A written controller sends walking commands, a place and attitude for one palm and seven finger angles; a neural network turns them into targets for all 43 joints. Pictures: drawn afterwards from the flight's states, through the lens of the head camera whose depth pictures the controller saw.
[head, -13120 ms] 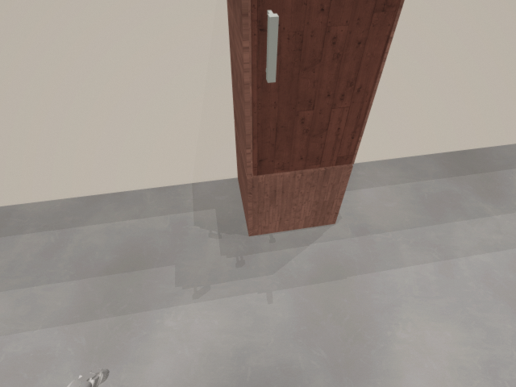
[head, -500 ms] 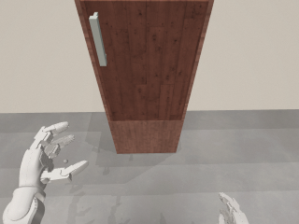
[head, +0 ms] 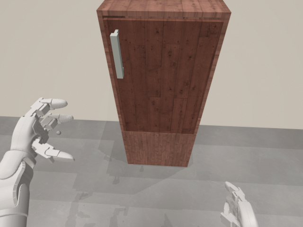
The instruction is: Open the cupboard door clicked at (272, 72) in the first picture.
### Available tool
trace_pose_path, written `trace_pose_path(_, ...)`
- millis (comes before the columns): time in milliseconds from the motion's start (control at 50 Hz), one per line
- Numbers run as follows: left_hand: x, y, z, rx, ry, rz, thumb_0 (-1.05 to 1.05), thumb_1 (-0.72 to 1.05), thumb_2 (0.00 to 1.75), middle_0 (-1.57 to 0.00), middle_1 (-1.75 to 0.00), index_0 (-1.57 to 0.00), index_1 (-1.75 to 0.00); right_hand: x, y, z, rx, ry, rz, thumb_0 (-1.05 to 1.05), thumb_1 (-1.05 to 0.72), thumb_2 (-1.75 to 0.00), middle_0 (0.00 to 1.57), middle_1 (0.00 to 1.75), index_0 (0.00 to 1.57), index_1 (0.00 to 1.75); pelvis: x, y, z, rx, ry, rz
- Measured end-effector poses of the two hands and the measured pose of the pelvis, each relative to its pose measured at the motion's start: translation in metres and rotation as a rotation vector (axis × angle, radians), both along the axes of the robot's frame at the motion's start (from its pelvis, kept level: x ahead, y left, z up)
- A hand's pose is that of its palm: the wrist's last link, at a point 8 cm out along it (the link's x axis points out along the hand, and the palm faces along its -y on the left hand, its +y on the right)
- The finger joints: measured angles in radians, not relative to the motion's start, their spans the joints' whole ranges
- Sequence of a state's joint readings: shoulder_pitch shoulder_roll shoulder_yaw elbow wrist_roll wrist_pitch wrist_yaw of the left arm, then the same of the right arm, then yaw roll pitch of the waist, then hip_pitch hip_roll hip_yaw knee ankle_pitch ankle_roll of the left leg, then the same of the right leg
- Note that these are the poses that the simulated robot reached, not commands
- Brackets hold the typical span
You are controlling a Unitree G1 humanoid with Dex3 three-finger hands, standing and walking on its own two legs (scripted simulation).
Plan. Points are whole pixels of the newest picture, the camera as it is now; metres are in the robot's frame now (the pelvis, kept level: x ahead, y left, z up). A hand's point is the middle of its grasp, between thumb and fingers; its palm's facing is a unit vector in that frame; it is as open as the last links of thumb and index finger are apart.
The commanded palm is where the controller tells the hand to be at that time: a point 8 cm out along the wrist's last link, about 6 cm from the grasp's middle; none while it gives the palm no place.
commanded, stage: raise the hand with hooked fingers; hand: left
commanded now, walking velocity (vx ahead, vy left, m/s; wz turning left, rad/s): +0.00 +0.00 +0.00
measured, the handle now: (118, 54) +0.63 +0.20 +0.14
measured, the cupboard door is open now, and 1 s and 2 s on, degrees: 0 0 0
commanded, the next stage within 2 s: move the hooked fingers beside the handle in 0.72 s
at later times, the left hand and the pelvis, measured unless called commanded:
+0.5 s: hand (63, 120) +0.30 +0.25 +0.16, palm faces +0.09 -1.00 -0.03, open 14.0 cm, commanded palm +0.27 +0.30 +0.17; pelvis +0.00 -0.02 +0.00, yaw -1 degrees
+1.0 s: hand (60, 114) +0.31 +0.26 +0.17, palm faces +0.13 -0.99 -0.03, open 14.0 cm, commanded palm +0.29 +0.30 +0.17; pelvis -0.01 -0.02 +0.01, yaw +0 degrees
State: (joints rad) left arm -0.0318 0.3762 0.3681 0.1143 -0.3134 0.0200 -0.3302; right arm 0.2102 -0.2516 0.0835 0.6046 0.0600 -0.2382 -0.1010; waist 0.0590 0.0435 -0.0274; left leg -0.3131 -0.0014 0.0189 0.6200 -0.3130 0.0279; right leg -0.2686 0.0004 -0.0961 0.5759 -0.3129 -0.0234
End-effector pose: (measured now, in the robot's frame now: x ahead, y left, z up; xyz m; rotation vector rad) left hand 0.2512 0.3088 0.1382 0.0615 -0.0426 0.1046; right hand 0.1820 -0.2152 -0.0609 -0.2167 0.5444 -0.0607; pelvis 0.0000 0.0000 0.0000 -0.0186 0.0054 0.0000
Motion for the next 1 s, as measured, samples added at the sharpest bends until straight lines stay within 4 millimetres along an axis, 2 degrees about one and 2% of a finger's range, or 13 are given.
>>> trace_pose_path(80,0.005,0.002,0.006,-0.004,0.023,-0.007,-0.01,-0.48,0.31,-0.3,-1.19,-0.3,-1.18,-0.002,-0.004,-0.001,0.003,0.017,-0.006,0.01,-0.91,-0.9,0.2,0.3,0.21,0.3,0.0,-0.004,0.002,0.002,-0.011,-0.001)
trace_pose_path(280,0.022,0.01,0.044,0.0,-0.039,0.009,-0.01,-0.5,0.3,-0.3,-1.2,-0.31,-1.19,-0.01,-0.023,-0.003,-0.003,0.045,-0.034,0.01,-0.91,-0.9,0.2,0.3,0.21,0.3,0.0,-0.014,0.006,0.008,-0.026,-0.003)
trace_pose_path(380,0.027,0.001,0.032,-0.025,0.04,-0.031,-0.01,-0.5,0.3,-0.3,-1.2,-0.3,-1.19,-0.013,-0.033,-0.003,0.002,0.046,-0.057,0.01,-0.91,-0.9,0.2,0.3,0.21,0.3,-0.001,-0.016,0.005,0.012,-0.016,-0.012)
trace_pose_path(480,0.022,-0.01,0.02,-0.033,0.039,-0.025,-0.01,-0.5,0.3,-0.3,-1.2,-0.3,-1.19,-0.016,-0.039,-0.001,-0.006,0.044,-0.064,0.01,-0.91,-0.9,0.2,0.29,0.21,0.3,-0.002,-0.018,0.005,0.014,-0.016,-0.021)
trace_pose_path(580,0.017,-0.007,0.028,-0.022,-0.034,0.022,-0.01,-0.5,0.3,-0.3,-1.2,-0.31,-1.2,-0.017,-0.038,0.001,-0.013,0.043,-0.058,0.01,-0.91,-0.9,0.2,0.29,0.21,0.3,-0.002,-0.02,0.005,0.013,-0.028,-0.02)
trace_pose_path(660,0.017,-0.004,0.034,-0.012,-0.029,0.019,-0.01,-0.5,0.3,-0.3,-1.2,-0.31,-1.2,-0.016,-0.034,0.0,-0.003,0.039,-0.058,0.01,-0.91,-0.9,0.2,0.29,0.21,0.3,-0.004,-0.02,0.006,0.012,-0.034,-0.015)
trace_pose_path(880,0.014,-0.003,0.028,-0.02,0.011,0.007,-0.01,-0.5,0.3,-0.3,-1.2,-0.31,-1.2,-0.016,-0.025,-0.001,0.014,0.034,-0.052,0.01,-0.91,-0.9,0.2,0.29,0.21,0.3,-0.006,-0.016,0.006,0.012,-0.033,-0.012)
trace_pose_path(1000,0.031,0.0,0.028,-0.034,0.011,0.024,-0.01,-0.51,0.3,-0.3,-1.2,-0.31,-1.2,-0.02,-0.024,-0.005,-0.012,0.066,-0.047,0.01,-0.91,-0.9,0.2,0.3,0.21,0.3,-0.01,-0.016,0.006,0.008,-0.03,0.006)
